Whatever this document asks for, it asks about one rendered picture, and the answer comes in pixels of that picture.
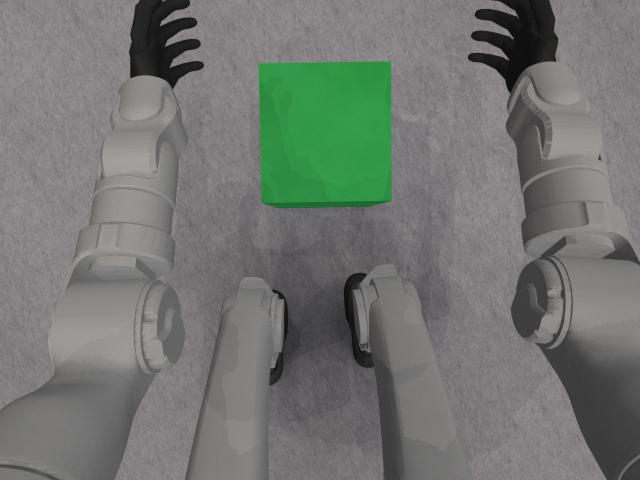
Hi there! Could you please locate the robot right forearm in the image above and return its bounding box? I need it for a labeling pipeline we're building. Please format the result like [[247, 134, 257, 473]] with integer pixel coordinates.
[[506, 61, 640, 265]]

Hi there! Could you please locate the left robot hand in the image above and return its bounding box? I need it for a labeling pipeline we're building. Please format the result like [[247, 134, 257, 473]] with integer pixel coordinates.
[[129, 0, 204, 89]]

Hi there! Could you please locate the right robot hand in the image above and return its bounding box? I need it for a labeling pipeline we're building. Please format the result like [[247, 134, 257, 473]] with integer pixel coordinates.
[[468, 0, 558, 93]]

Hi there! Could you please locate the carton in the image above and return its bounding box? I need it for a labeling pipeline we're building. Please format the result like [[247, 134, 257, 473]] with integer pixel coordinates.
[[259, 61, 392, 208]]

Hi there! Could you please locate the robot left forearm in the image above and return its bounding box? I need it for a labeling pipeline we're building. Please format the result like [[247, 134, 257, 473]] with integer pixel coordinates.
[[48, 75, 188, 366]]

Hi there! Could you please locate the robot left shin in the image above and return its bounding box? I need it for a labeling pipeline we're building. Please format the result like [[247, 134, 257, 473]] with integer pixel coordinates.
[[219, 277, 279, 368]]

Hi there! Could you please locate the robot right upper arm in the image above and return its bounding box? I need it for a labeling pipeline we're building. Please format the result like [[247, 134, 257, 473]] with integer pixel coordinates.
[[511, 255, 640, 480]]

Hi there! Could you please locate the robot left upper arm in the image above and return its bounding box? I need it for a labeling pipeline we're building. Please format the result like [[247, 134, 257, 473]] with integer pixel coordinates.
[[0, 278, 186, 480]]

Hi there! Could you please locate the robot right foot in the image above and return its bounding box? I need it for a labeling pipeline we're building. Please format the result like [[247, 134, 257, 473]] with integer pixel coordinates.
[[344, 273, 374, 368]]

